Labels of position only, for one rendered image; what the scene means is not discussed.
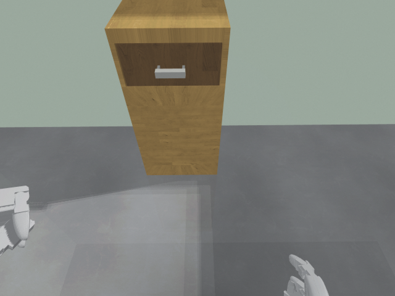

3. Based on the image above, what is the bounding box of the left robot hand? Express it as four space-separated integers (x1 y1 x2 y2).
0 186 35 256

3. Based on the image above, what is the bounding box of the drawer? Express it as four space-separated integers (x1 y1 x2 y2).
116 43 222 86

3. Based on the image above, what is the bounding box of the cabinet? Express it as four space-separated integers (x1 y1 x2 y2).
105 0 231 175

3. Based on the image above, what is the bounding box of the handle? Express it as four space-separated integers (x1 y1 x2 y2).
155 65 186 78

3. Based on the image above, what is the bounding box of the right robot hand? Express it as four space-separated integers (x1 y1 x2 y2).
284 254 329 296

